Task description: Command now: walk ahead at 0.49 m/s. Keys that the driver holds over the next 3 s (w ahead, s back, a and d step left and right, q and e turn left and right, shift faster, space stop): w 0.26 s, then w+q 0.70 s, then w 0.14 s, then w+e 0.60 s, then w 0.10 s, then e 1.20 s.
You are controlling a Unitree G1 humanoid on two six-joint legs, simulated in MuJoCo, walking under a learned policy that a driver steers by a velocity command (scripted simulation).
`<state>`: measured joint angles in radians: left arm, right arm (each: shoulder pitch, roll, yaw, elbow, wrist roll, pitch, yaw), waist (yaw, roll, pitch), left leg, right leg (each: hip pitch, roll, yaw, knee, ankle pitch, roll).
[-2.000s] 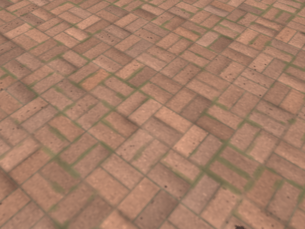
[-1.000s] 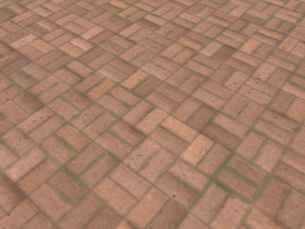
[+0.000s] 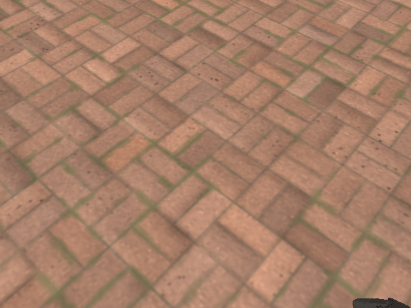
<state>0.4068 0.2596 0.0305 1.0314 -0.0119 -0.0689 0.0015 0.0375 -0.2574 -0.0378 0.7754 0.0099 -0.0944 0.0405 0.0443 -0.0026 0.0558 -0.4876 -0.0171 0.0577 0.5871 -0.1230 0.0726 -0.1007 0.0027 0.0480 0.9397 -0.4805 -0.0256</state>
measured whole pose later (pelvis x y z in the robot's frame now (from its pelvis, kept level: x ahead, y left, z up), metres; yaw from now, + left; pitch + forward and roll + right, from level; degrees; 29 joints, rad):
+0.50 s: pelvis +0.29 -0.03 +0.00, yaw +5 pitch +2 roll +1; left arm 0.01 0.25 0.04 0.79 0.00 -0.12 -0.02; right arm 0.42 -0.28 -0.05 0.97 0.01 -0.05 -0.01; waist -0.07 0.00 0.03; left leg -0.05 -0.02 -0.05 0.58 -0.47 0.02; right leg -0.48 -0.02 -0.01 0.51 -0.07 -0.04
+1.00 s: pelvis +0.54 +0.04 +0.00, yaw +22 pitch +1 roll -2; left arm 0.31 0.30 0.09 0.92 -0.02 -0.05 0.02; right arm 0.06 -0.26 -0.06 0.71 0.02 -0.02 0.06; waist 0.05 0.02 0.05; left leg -0.51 0.04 0.06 0.60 -0.12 0.11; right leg 0.08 -0.08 -0.30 0.43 -0.46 0.06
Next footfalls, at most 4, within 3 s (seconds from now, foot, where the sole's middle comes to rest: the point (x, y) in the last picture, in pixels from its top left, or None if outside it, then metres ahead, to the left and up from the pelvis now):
0.48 right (267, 306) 0.45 -0.14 -0.76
1.00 left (168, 240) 0.66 0.18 -0.76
1.56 right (198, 154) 1.03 0.10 -0.76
2.02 left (147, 109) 1.27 0.34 -0.76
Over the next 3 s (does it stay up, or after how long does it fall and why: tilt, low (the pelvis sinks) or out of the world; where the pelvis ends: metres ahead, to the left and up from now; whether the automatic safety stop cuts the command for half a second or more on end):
stays up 1.16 0.22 0.02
